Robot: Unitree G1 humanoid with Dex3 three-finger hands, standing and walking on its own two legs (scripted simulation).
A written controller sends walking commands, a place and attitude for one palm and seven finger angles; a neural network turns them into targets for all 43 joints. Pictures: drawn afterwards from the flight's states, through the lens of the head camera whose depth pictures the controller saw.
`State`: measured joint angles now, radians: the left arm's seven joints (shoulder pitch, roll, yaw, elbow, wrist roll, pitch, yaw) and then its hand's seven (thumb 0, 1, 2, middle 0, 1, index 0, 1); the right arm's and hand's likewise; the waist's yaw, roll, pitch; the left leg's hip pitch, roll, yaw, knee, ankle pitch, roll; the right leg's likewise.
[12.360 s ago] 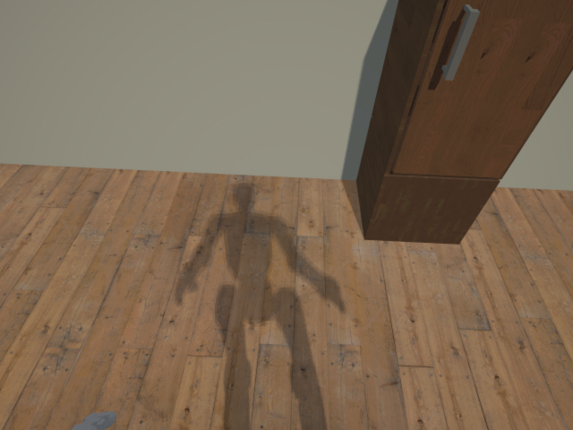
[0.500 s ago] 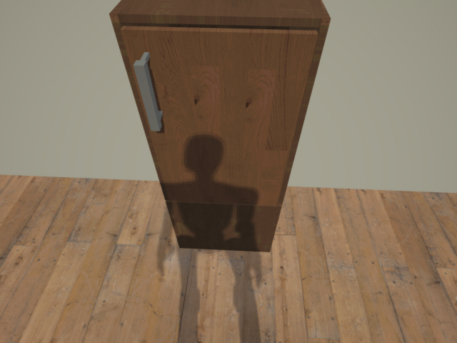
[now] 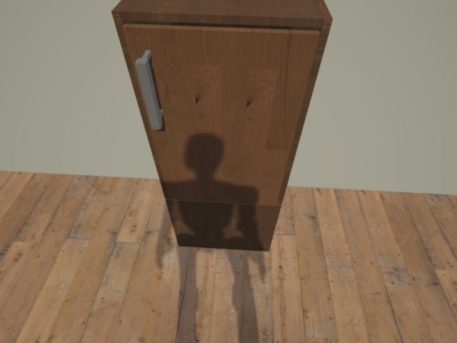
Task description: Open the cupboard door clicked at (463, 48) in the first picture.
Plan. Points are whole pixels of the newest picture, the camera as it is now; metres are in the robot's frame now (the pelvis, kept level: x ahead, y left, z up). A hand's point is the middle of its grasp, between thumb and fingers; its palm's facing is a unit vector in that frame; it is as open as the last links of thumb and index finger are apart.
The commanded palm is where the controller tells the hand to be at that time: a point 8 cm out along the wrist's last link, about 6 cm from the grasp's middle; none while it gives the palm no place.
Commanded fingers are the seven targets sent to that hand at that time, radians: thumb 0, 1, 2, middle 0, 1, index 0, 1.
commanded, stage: look again from close up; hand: left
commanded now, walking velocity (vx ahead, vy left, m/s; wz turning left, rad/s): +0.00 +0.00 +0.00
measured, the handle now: (152, 91) +0.59 +0.21 +0.12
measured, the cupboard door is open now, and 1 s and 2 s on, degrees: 0 0 0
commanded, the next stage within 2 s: shuffle to correct the standing spot in 0.18 s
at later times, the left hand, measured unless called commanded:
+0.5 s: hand out of the picture +0.00 +0.18 -0.18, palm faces +0.10 -0.98 -0.18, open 7.4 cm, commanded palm none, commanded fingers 0.00 0.90 0.90 -0.20 -0.30 -0.20 -0.30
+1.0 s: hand (147, 326) +0.18 +0.19 -0.18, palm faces +0.07 -0.97 -0.24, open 7.3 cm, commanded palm none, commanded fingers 0.00 0.90 0.90 -0.20 -0.30 -0.20 -0.30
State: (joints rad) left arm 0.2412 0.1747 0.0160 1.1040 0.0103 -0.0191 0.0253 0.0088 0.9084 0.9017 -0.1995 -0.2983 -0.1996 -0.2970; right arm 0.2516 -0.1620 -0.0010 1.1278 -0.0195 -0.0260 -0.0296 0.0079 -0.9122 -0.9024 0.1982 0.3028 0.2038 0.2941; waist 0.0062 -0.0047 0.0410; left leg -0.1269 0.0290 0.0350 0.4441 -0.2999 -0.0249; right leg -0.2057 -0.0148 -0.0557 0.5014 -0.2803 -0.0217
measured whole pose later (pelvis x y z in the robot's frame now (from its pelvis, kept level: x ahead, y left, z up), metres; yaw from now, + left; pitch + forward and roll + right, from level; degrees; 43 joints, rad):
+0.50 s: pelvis +0.01 +0.01 -0.01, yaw +2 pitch -1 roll -1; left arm 0.31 0.16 0.03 1.09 0.02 -0.01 0.02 0.01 0.91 0.90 -0.20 -0.30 -0.20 -0.30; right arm 0.32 -0.15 0.00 1.13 -0.03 0.00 -0.01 0.01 -0.91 -0.90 0.20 0.30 0.20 0.29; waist 0.01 0.00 0.02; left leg -0.21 0.05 0.04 0.61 -0.40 0.02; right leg -0.21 -0.01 -0.09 0.54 -0.33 -0.03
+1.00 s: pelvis +0.09 +0.00 -0.01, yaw +5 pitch +0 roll +1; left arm 0.12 0.17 0.04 0.98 0.02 -0.04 0.04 0.01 0.92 0.90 -0.20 -0.30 -0.20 -0.30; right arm 0.36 -0.11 -0.04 1.12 0.00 0.00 -0.04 0.01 -0.91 -0.90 0.20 0.30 0.21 0.29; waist -0.05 0.00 0.13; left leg -0.27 0.00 0.01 0.94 -0.61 -0.01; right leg -0.40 -0.05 -0.10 0.64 -0.24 -0.04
